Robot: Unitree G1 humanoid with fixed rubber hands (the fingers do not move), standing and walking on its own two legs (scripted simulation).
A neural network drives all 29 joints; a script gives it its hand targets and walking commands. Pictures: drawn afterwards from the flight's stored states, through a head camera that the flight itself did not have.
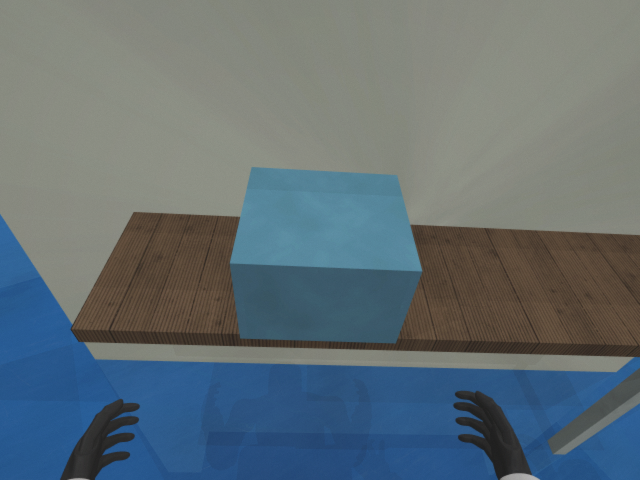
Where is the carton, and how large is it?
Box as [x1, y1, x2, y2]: [230, 167, 421, 342]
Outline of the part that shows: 252,167 230,260 231,276 240,338 395,342 421,273 421,268 397,176 386,174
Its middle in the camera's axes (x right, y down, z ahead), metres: +0.00 +0.02 +0.69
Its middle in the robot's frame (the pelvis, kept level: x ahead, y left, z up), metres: +0.51 -0.01 -0.01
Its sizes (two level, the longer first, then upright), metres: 0.268 0.241 0.186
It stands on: a table, 0.66 m high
